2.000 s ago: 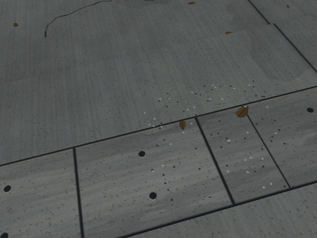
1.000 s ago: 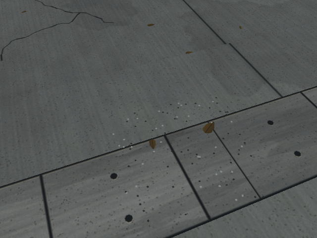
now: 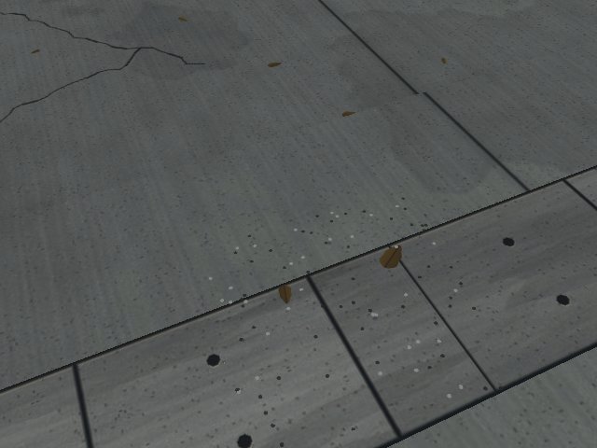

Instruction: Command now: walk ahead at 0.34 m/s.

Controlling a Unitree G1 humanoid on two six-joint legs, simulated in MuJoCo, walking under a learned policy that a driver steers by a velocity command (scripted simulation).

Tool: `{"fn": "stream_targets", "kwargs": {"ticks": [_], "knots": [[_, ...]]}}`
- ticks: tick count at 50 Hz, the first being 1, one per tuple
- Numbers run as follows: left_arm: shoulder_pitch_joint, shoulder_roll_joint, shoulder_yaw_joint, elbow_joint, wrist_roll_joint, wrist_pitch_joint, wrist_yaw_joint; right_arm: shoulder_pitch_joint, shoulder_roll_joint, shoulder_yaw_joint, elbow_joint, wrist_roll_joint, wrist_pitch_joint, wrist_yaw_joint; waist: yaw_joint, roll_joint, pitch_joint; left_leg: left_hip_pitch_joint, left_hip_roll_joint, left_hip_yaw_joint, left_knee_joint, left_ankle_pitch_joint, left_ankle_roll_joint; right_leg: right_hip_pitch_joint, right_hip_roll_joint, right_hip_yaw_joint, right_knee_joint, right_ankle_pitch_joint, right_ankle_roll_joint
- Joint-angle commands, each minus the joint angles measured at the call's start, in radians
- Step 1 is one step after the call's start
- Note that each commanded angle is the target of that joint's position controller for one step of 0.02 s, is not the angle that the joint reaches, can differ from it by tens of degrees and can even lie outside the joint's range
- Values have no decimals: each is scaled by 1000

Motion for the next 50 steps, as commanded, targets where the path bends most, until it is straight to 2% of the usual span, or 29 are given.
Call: {"fn": "stream_targets", "kwargs": {"ticks": [1, 3, 4, 5, 6, 7, 8, 9, 11, 14, 16, 20, 23, 26, 27, 28, 29, 30, 31, 32, 33, 34, 35, 37, 40, 43, 45, 47, 50], "knots": [[2, 53, 12, -23, -4, -27, -14, -49, -173, -33, -59, 14, -3, 2, 58, 71, 81, -194, 192, -163, -132, -172, 153, 144, 35, -67, -201, 164, 10], [147, 81, 29, 30, -6, -16, -8, -50, -135, -19, -67, 8, -4, 7, 123, 29, 47, -320, 150, -128, 0, -164, 122, 356, 62, -64, -243, 163, 4], [242, 136, 44, 42, -4, -17, 0, -77, -67, 3, -84, -4, -12, 16, 168, -114, 28, -419, 71, -28, 285, -103, 62, 457, -86, 152, -358, 47, -46], [350, 267, 64, 48, 6, -21, -4, -82, 5, 21, -138, -19, -33, 18, 168, -357, -42, -633, -40, 46, 631, -263, 12, 584, -326, 602, -509, -128, -190], [323, 226, 47, 56, 26, -38, -17, -99, -55, 6, -153, 13, -47, 17, 148, -263, -11, -720, -10, -66, 826, -295, 28, 512, -391, 790, -581, -344, -270], [214, 172, 28, 19, 23, -53, -24, -125, -101, -4, -166, 34, -59, 22, 111, -183, 89, -794, 54, -92, 883, -192, 53, 447, -359, 687, -586, -357, -240], [139, 133, 14, -5, 21, -58, -31, -120, -111, -9, -156, 28, -66, 26, 84, -156, 113, -779, 89, -80, 872, -90, 60, 405, -299, 555, -588, -241, -199], [94, 118, 6, -21, 21, -57, -36, -115, -111, -14, -147, 11, -68, 25, 63, -135, 114, -746, 114, -73, 821, -12, 56, 371, -254, 449, -592, -100, -167], [107, 87, -5, -17, 29, -48, -30, -107, -97, -20, -135, 3, -57, 35, 53, -144, 104, -672, 134, -53, 748, 88, 37, 338, -190, 261, -603, 137, -120], [180, 104, -3, 7, 42, -45, -11, -156, -51, -15, -153, 3, -36, 42, 70, -108, 103, -699, 118, -49, 682, 179, 5, 343, -172, 129, -607, 357, -131], [172, 118, -2, -1, 45, -43, -1, -230, -33, -9, -193, 5, -34, 42, 78, -93, 120, -697, 94, -61, 556, 248, -4, 318, -166, 65, -622, 413, -130], [191, 132, -2, -7, 34, -45, 13, -365, -10, 7, -256, -3, -35, 59, 107, -86, 144, -611, 76, 19, 346, 376, 5, 304, -168, -42, -658, 452, -117], [224, 137, 2, 2, 26, -30, 14, -426, -6, 11, -300, 0, -38, 82, 109, -76, 160, -621, 63, 44, 273, 332, 40, 414, -205, -86, -606, 573, -111], [185, 180, 14, -27, 29, -5, 23, -380, -51, -11, -321, -1, -40, 100, 45, -125, 78, -505, -8, 118, 274, 191, 95, 517, -228, -130, -413, 1078, -86], [172, 193, 18, -40, 35, 7, 29, -288, -85, -30, -306, 2, -37, 103, -7, -149, 12, -396, -45, 139, 286, 147, 115, 524, -227, -143, -271, 1233, -76], [154, 203, 20, -57, 37, 17, 32, -135, -135, -58, -268, 5, -33, 99, -85, -146, -78, -184, -80, 139, 244, 171, 146, 461, -206, -156, -64, 1255, -58], [153, 202, 14, -85, 42, 12, 32, 21, -203, -90, -238, 3, -22, 81, -152, -75, -168, 126, 8, -40, 214, 142, 196, 221, -166, -151, 217, 1002, -27], [279, 27, -39, -124, 64, -23, -2, 54, -289, -104, -236, 4, -18, 71, -34, 202, -307, 528, 299, -614, 161, -34, 407, -256, 54, -83, 629, -31, 37], [174, 100, -24, -144, 19, -76, -19, 89, -215, -86, -236, -8, -20, 61, -97, 123, -390, 560, 348, -869, -36, -159, 428, -384, 92, 133, 768, -165, 13], [51, 169, -4, -194, -20, -103, -24, 36, -170, -75, -236, -16, -30, 55, -99, 90, -208, 441, 310, -712, -68, -100, 355, -472, 26, 151, 742, -78, -20], [7, 167, -6, -216, -14, -113, -16, -54, -141, -65, -258, -14, -41, 56, -47, -28, -115, 259, 268, -581, -80, 15, 318, -430, -21, 143, 651, 11, -30], [8, 164, 2, -211, 6, -109, -6, -126, -115, -56, -281, -18, -47, 60, 4, -84, -55, 100, 230, -489, -97, 131, 300, -361, -48, 134, 567, 44, -20], [38, 168, 10, -212, 18, -94, -2, -165, -101, -50, -297, -28, -50, 59, 45, -69, -37, -7, 194, -421, -118, 206, 290, -278, -73, 142, 519, 62, -9], [58, 144, 13, -230, 34, -66, 0, -177, -105, -50, -303, -17, -46, 52, 79, -38, -3, -128, 162, -351, -148, 266, 287, -226, -89, 122, 417, 66, 24], [-55, 118, 5, -288, 53, -49, 7, -125, -151, -63, -301, -13, -43, 29, 55, -14, 38, -242, 117, -263, -165, 313, 274, -223, -69, 76, 204, 215, 76], [-186, 89, -9, -331, 46, -53, 2, -66, -166, -70, -295, -3, -31, 17, -2, 12, 39, -272, 59, -215, -129, 244, 209, -145, -11, 60, -71, 449, 82], [-243, 97, -8, -358, 31, -56, -4, -21, -168, -71, -284, 0, -25, 16, -32, 32, 24, -247, 71, -249, -108, 199, 188, -102, 20, 61, -150, 514, 83], [-266, 127, 1, -379, 22, -60, -10, 3, -155, -68, -278, 7, -19, 14, -34, 48, 13, -167, 96, -310, -53, 157, 176, -102, 26, 93, -208, 482, 73], [-235, 171, 19, -384, 18, -76, -20, -1, -155, -70, -288, 0, -8, 6, 1, 82, -3, -61, 137, -405, 54, 168, 156, -59, 29, 112, -257, 346, 34]]}}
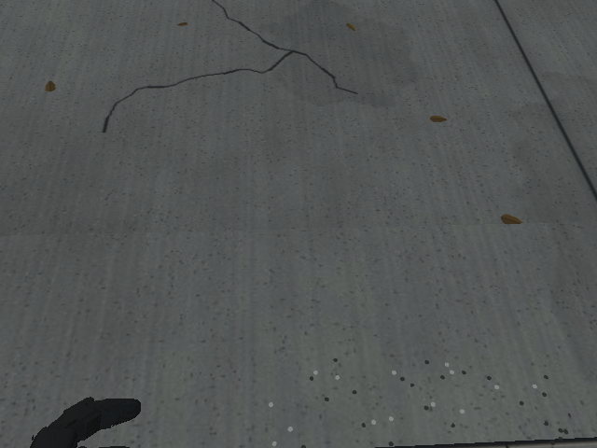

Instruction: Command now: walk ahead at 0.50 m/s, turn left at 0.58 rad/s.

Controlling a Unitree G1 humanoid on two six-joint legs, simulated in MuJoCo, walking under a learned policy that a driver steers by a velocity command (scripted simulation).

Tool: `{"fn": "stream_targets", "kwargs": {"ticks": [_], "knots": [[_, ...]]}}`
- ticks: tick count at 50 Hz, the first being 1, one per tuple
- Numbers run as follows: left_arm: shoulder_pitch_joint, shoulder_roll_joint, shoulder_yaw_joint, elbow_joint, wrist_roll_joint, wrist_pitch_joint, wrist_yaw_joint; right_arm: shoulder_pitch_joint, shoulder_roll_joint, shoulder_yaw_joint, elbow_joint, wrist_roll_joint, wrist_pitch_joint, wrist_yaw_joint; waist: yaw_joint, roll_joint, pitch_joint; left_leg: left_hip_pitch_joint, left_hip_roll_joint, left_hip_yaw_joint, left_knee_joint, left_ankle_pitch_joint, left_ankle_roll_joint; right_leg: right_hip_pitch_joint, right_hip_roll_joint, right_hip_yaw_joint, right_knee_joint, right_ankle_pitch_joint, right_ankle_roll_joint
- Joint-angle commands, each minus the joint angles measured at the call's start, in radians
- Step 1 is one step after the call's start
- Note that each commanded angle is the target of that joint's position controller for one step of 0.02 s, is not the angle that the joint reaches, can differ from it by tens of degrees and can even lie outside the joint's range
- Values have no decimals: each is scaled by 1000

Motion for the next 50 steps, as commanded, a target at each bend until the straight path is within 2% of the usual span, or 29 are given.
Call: {"fn": "stream_targets", "kwargs": {"ticks": [1, 2, 3, 4, 5, 6, 7, 8, 10, 11, 14, 16, 19, 21, 22, 23, 24, 25, 26, 28, 29, 30, 34, 36, 42, 50], "knots": [[47, 143, 52, -56, -5, -28, -3, -20, -132, -31, -63, -4, 1, -9, 95, 165, -55, -41, 234, -233, 32, 267, 102, 222, 19, -26, -58, -78, -49], [157, 176, 67, -39, 7, -34, 3, -25, -92, -15, -75, -10, -1, -5, 148, 146, -141, -84, 184, -193, 183, 286, 72, 407, -39, 9, -57, -93, -94], [320, 236, 82, -27, 16, -30, 11, -6, -28, 7, -97, -30, -4, -2, 200, 11, -292, -222, 106, -86, 477, 86, 29, 672, -225, 191, -41, -141, -156], [361, 296, 99, 12, 26, -13, 3, 137, -1, 18, -126, 7, -14, 0, 114, -352, -359, -567, 2, 14, 764, -287, -28, 908, -417, 668, -141, -276, -316], [312, 178, 74, -22, 13, -9, -3, 126, -117, -2, -88, 15, -10, -8, 136, -184, -271, -652, 76, -31, 879, -246, -48, 843, -399, 657, -159, -296, -292], [265, 122, 58, -36, 13, -3, -2, 26, -159, -16, -97, 5, -2, -11, 156, -75, -164, -651, 93, -13, 904, -167, -64, 725, -354, 459, -135, -87, -256], [216, 106, 48, -43, 23, 2, -8, -20, -147, -17, -104, -9, 6, -16, 136, 5, -118, -600, 115, 14, 890, -128, -81, 607, -308, 319, -125, 170, -246], [190, 91, 43, -33, 22, 7, -13, -49, -136, -21, -116, -22, 11, -18, 116, 11, -79, -577, 134, 24, 842, -117, -90, 524, -273, 227, -121, 351, -248], [179, 77, 37, -11, 25, 4, -19, -28, -75, -11, -122, -14, 24, -12, 80, -50, -74, -487, 154, 63, 724, -91, -96, 433, -212, 106, -157, 459, -240], [174, 85, 39, 0, 23, 4, -19, -28, -51, -4, -125, -13, 29, -12, 73, -69, -80, -464, 149, 82, 661, -71, -104, 418, -202, 71, -171, 501, -252], [149, 130, 52, 23, 10, 21, -6, -73, -23, 12, -146, -24, 37, -8, 68, -70, -121, -377, 162, 116, 457, 56, -117, 396, -201, 0, -191, 546, -268], [153, 145, 55, 37, 1, 36, 0, -112, -26, 15, -152, -24, 37, -2, 84, -76, -136, -304, 156, 142, 347, 153, -114, 383, -188, -37, -198, 499, -257], [184, 155, 55, 65, -7, 49, -1, -179, -51, 9, -172, -26, 40, 2, 107, -72, -120, -263, 145, 153, 238, 189, -94, 405, -199, -28, -178, 379, -246], [171, 154, 52, 75, -17, 57, 0, -188, -57, 4, -177, -29, 38, 5, 92, -68, -102, -204, 134, 167, 120, 230, -64, 401, -197, -15, -137, 270, -224], [173, 141, 47, 81, -23, 59, 0, -175, -63, 0, -172, -33, 36, 4, 78, -59, -101, -134, 126, 173, 26, 306, -42, 383, -175, -15, -104, 182, -194], [213, 110, 35, 95, -14, 55, -1, -169, -97, -9, -175, -41, 34, -2, 82, -16, -112, -39, 177, 113, -28, 478, -14, 345, -133, -30, -59, 78, -142], [256, 68, 19, 89, 24, 47, -4, -152, -158, -18, -190, -54, 37, -13, 114, 96, -183, 106, 319, -19, 36, 804, 39, 266, -61, -86, 39, -152, -81], [344, 18, 2, 108, 29, 49, -3, -180, -116, -2, -188, -58, 48, -17, 156, 225, -224, 134, 416, -109, 48, 822, 155, 212, -19, -115, 75, -435, -29], [297, 44, 3, 104, 25, 63, 2, -205, -52, 14, -187, -46, 51, -9, 131, 203, -206, 73, 390, -119, 25, 658, 170, 235, -31, -90, 52, -439, -7], [252, 74, 8, 101, 21, 90, 10, -277, -53, 14, -188, -41, 50, 5, 144, 163, -137, -33, 286, -36, 23, 408, 84, 276, -30, -98, -16, -312, -5], [252, 107, 15, 107, 25, 101, 13, -290, -65, 11, -194, -37, 46, 11, 134, 140, -85, -79, 250, -2, 26, 355, 54, 276, -30, -100, -33, -285, -8], [249, 117, 18, 112, 24, 107, 14, -282, -73, 9, -188, -38, 42, 14, 130, 121, -63, -91, 229, 17, 36, 366, 36, 281, -28, -102, -35, -271, -12], [250, 101, 15, 133, 16, 105, 21, -250, -62, 8, -158, -35, 30, 9, 119, 88, -98, -37, 217, 41, 95, 568, 35, 325, -38, -96, -40, -176, -14], [242, 95, 15, 143, 13, 108, 24, -252, -59, 6, -147, -34, 32, 7, 117, 74, -109, -22, 215, 46, 104, 597, 39, 337, -37, -98, -39, -164, -12], [234, 85, 18, 177, 12, 126, 33, -267, -52, 1, -105, -34, 38, 6, 121, 58, -75, -56, 200, 58, 82, 491, 32, 358, -33, -103, -54, -199, -12], [249, 78, 20, 229, 11, 125, 44, -259, -51, -3, -25, -32, 42, -9, 118, 55, -33, -75, 179, 79, 57, 346, 12, 337, -30, -106, -73, -259, -17]]}}
Over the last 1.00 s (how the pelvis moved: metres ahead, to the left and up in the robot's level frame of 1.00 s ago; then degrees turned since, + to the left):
0.51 0.02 -0.01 24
